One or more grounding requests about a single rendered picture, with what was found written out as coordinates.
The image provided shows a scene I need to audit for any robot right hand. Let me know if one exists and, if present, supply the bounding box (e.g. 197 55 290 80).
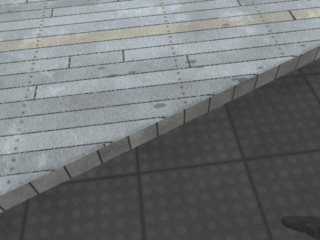
281 215 320 240

